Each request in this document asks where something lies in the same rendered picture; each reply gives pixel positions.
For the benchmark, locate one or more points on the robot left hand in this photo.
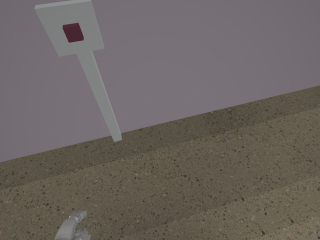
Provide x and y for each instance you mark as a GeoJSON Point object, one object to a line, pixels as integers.
{"type": "Point", "coordinates": [68, 227]}

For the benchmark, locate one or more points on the button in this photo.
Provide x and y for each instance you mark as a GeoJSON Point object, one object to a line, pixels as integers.
{"type": "Point", "coordinates": [73, 32]}

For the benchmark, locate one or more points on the panel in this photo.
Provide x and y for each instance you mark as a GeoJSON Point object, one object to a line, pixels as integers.
{"type": "Point", "coordinates": [53, 16]}

